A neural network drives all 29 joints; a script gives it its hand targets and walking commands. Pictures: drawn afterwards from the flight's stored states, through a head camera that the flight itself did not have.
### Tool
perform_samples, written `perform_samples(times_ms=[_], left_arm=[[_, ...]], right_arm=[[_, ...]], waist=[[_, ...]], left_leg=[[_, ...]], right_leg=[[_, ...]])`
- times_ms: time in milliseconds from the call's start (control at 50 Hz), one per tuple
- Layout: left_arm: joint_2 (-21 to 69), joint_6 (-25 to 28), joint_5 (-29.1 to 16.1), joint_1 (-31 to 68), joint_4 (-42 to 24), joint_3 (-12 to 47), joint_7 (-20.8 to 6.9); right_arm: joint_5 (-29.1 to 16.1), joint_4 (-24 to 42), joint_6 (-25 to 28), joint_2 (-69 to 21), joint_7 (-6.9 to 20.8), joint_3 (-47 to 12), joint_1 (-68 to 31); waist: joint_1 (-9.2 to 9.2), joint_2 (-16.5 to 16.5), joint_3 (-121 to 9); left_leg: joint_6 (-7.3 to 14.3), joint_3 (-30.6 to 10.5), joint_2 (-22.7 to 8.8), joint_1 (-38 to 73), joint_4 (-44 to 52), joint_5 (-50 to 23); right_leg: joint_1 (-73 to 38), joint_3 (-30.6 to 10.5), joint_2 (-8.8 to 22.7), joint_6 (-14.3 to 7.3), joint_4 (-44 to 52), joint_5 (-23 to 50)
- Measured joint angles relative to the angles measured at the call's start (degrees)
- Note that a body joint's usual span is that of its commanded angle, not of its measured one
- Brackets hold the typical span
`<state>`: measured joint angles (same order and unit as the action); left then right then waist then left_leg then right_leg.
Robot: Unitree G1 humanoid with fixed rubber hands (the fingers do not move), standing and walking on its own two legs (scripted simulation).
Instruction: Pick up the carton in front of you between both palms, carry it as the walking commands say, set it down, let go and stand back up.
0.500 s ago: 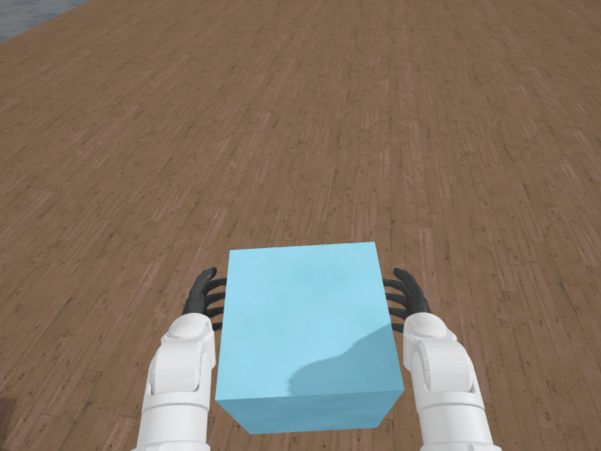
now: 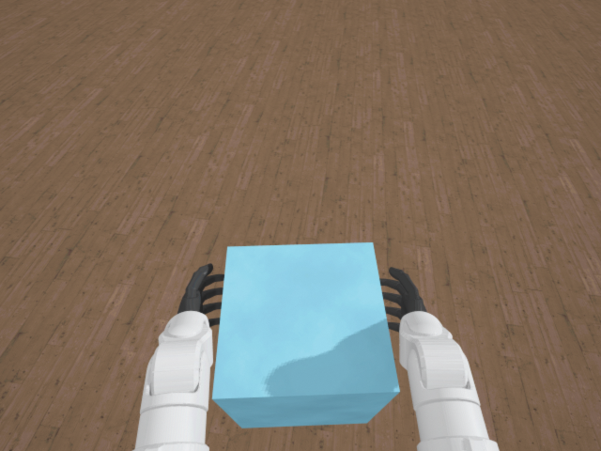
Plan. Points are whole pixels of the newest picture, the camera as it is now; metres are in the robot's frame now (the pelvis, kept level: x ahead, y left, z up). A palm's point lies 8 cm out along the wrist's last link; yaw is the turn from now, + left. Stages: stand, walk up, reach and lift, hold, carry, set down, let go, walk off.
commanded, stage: carry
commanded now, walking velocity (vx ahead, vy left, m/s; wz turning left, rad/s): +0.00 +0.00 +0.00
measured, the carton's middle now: (302, 341) +0.30 +0.00 -0.07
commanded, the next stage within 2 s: none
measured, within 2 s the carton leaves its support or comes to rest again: neither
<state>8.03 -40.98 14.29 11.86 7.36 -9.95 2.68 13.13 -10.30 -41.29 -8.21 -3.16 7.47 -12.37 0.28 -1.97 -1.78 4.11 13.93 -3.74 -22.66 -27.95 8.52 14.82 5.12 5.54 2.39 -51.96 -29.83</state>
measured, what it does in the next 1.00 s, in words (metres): walks ahead: right foot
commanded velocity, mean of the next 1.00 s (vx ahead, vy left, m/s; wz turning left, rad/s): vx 0.00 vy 0.00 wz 0.00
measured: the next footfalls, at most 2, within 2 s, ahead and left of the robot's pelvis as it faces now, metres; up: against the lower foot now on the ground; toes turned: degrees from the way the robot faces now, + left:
right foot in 0.22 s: +0.18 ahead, -0.13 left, +0.00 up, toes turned +15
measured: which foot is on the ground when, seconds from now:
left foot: down 0.00-1.00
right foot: up 0.00-0.20, down 0.22-1.00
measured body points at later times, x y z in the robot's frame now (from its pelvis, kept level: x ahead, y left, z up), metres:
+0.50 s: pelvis +0.15 -0.02 +0.00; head +0.13 -0.02 +0.45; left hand +0.45 +0.14 +0.04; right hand +0.45 -0.16 +0.03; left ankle +0.07 +0.09 -0.73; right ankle +0.14 -0.12 -0.73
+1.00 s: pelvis +0.13 -0.01 +0.00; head +0.11 -0.01 +0.45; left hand +0.43 +0.15 +0.03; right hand +0.43 -0.15 +0.03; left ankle +0.07 +0.09 -0.73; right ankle +0.14 -0.12 -0.73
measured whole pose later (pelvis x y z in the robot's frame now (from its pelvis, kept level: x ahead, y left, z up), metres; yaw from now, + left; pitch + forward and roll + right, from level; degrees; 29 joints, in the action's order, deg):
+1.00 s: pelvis +0.13 -0.01 +0.00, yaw +2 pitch +2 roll +0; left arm 8.1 -41.4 13.5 11.9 9.3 -9.3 3.0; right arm 12.9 -9.2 -43.0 -7.9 -3.7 7.4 -10.9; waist 0.1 0.4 -5.0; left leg -0.4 11.0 -4.4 -10.6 -30.1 20.9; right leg 16.8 11.1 4.1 -0.7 -31.0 -15.6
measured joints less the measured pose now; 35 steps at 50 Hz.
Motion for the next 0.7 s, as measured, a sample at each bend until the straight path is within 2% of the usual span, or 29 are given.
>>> perform_samples(times_ms=[40, 140, 220, 240, 280, 360, 500, 700], left_arm=[[-0.07, 0.75, 0.01, -0.40, 0.57, 0.20, 0.00], [-0.23, 2.92, -1.50, -1.59, -0.73, 1.50, 0.69], [-0.34, 2.33, -3.14, -2.41, -4.95, 2.31, 1.39], [-0.33, 2.22, -3.36, -2.52, -5.54, 2.56, 1.50], [-0.29, 1.73, -3.13, -2.33, -5.38, 2.74, 1.50], [0.01, 0.63, -1.30, -0.26, -1.58, 1.28, 0.08], [0.32, 0.36, 0.15, 1.38, 3.38, -0.53, -0.47], [0.09, 0.01, -1.08, 0.26, 0.88, 0.67, 0.39]], right_arm=[[-0.39, -0.48, 0.92, 0.11, -0.08, -0.05, 0.72], [-1.96, 1.55, 3.36, 0.47, -0.68, -0.50, 2.79], [-3.10, 5.48, 2.81, 0.53, -1.13, -1.19, 3.27], [-3.08, 6.34, 2.39, 0.56, -1.04, -1.14, 3.18], [-2.73, 7.17, 1.04, 0.54, -0.93, -1.02, 3.00], [-0.87, 5.25, -1.06, 0.40, -0.62, -0.67, 2.01], [0.85, 0.51, -1.86, 0.08, -0.04, 0.63, 0.11], [-0.15, 2.20, -1.47, 0.23, -0.45, 0.08, 1.02]], waist=[[-0.25, 0.62, 1.24], [-0.29, 0.84, 3.78], [-0.51, -0.34, 3.92], [-0.51, 0.28, 3.52], [-0.04, 2.31, 2.01], [0.54, 3.73, -2.11], [0.12, 2.80, -4.94], [-0.40, 2.34, -2.97]], left_leg=[[-1.10, 0.00, -0.32, 2.39, 3.28, -0.55], [-1.22, -0.55, 0.00, 7.04, 7.81, -0.39], [-2.45, -0.57, 1.03, 8.92, 4.15, 3.94], [-2.85, -0.80, 0.70, 8.96, 2.22, 5.65], [-3.65, -1.49, -0.28, 9.87, 1.11, 7.01], [-4.62, -2.36, -0.91, 11.43, 0.68, 9.86], [-6.03, -2.83, -1.29, 12.33, -0.87, 11.30], [-5.53, -2.98, -1.09, 12.37, -1.14, 12.54]], right_leg=[[4.65, -0.12, -1.17, -0.76, -1.20, 0.38], [8.46, 1.27, -2.01, -1.33, 14.26, 7.66], [5.21, 3.88, -1.11, -1.33, 27.98, 23.29], [4.43, 4.35, -1.25, -2.72, 28.38, 24.61], [3.56, 5.01, -1.98, -3.72, 26.81, 21.87], [2.08, 5.79, -2.43, -3.53, 25.43, 17.47], [1.36, 6.07, -2.39, -3.44, 23.07, 14.50], [1.85, 6.13, -2.07, -3.22, 21.57, 13.30]])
